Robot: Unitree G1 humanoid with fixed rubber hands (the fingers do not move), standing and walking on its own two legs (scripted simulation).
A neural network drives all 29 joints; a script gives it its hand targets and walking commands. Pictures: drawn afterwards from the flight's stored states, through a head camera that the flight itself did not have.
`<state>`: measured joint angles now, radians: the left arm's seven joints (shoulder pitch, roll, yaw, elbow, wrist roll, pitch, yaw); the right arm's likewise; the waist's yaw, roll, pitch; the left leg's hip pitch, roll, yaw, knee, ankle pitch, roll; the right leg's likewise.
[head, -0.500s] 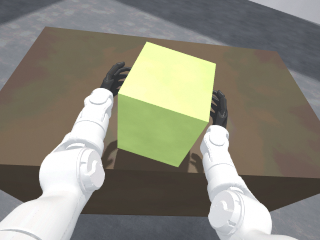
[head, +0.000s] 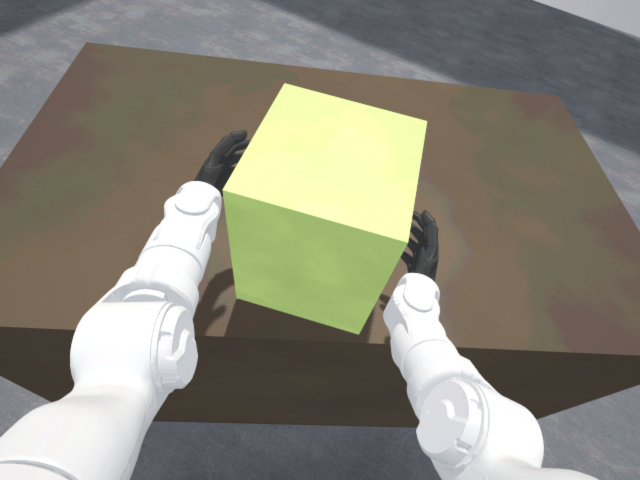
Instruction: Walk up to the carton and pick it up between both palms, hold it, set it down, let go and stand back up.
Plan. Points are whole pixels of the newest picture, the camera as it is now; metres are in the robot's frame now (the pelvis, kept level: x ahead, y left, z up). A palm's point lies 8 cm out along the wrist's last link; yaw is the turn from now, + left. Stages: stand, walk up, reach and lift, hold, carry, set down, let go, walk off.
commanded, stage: set down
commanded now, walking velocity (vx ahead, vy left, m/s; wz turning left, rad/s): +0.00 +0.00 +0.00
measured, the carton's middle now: (324, 216) +0.45 -0.04 +0.03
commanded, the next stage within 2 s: none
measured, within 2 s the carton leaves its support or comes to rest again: neither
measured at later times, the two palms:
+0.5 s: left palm (195, 200) +0.45 +0.13 +0.07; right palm (426, 259) +0.36 -0.17 +0.05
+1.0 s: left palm (156, 126) +0.45 +0.15 +0.19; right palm (482, 197) +0.37 -0.19 +0.17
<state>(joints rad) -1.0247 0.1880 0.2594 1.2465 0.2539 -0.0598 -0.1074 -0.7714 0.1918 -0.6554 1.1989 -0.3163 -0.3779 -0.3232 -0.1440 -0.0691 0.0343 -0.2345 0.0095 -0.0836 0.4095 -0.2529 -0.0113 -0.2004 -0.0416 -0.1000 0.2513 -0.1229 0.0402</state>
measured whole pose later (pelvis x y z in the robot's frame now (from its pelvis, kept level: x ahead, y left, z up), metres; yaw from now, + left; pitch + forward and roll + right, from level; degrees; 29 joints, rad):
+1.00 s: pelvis -0.04 +0.00 -0.01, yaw +0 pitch +9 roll -3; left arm -1.29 0.41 -0.35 1.50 -0.36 0.02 -0.07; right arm -1.12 -0.04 -0.37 1.26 0.14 0.08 -0.32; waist -0.21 -0.05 -0.19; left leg -0.46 0.01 -0.08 0.54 -0.25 -0.01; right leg -0.42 -0.04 -0.10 0.36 -0.10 0.04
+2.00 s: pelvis -0.07 +0.00 -0.01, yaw +0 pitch +7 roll -2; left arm -1.12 0.49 -0.30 1.39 -0.37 0.05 -0.11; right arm -0.91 -0.04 -0.25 0.95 0.23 0.14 -0.39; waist -0.21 -0.05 -0.12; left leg -0.46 0.01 -0.08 0.54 -0.21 -0.01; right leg -0.42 -0.04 -0.10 0.36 -0.06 0.04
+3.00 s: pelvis -0.06 +0.00 -0.01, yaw +0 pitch +6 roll -3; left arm -0.39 0.56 0.03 0.47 -0.32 0.24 -0.19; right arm -0.06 -0.04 0.01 0.05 0.32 0.16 -0.45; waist -0.20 -0.05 -0.01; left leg -0.42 0.01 -0.08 0.54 -0.23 -0.01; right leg -0.38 -0.04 -0.10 0.36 -0.08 0.04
